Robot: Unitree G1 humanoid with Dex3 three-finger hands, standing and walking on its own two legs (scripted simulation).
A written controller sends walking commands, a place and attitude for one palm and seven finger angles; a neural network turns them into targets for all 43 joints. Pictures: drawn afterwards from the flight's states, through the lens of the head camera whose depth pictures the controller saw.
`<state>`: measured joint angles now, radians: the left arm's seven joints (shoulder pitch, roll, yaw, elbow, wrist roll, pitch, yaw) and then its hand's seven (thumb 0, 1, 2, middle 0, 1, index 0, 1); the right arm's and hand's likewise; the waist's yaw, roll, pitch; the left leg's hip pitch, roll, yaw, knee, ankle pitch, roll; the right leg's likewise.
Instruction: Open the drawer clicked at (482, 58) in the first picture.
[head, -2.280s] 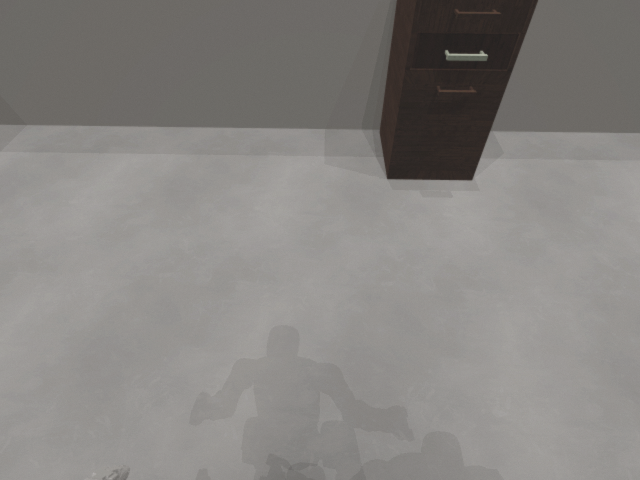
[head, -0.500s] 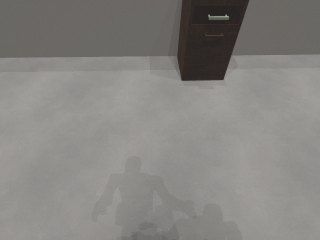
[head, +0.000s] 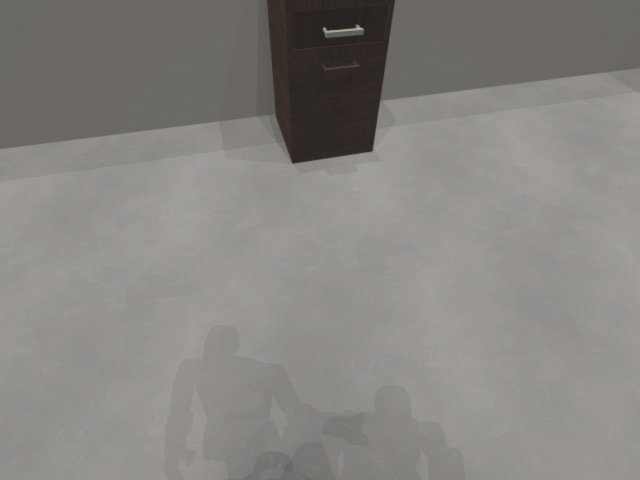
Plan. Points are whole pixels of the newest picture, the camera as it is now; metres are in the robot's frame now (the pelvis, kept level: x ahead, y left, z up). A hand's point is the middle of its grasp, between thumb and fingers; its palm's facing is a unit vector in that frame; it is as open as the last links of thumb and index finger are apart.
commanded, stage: walk to a spot facing it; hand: left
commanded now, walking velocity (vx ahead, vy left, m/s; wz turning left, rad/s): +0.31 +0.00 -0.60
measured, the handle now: (342, 30) +1.68 +0.09 -0.14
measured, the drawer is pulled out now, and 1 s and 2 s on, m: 0.00 0.00 0.00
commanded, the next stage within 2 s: none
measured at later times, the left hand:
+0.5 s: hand (255, 355) +0.34 +0.15 -0.18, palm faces -0.37 -0.92 -0.15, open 7.4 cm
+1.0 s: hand (281, 293) +0.48 +0.13 -0.20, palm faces -0.36 -0.91 -0.20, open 7.3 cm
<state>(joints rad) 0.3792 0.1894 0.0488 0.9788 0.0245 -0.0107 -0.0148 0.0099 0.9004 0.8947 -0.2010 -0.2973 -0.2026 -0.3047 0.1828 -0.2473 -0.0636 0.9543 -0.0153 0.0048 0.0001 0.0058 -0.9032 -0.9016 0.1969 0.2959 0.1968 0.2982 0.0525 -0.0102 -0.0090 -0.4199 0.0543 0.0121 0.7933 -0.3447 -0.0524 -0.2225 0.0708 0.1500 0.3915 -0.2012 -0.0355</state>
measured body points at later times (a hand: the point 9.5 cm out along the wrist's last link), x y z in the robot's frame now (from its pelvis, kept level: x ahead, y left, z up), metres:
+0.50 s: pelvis +0.16 +0.02 -0.01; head +0.20 +0.03 +0.43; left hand +0.36 +0.20 -0.16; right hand -0.02 -0.15 -0.14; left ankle +0.03 +0.14 -0.75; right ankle +0.24 -0.14 -0.70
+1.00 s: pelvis +0.39 -0.04 -0.02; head +0.39 -0.03 +0.43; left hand +0.50 +0.18 -0.18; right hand +0.37 -0.30 -0.15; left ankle +0.51 +0.02 -0.75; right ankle +0.27 -0.12 -0.75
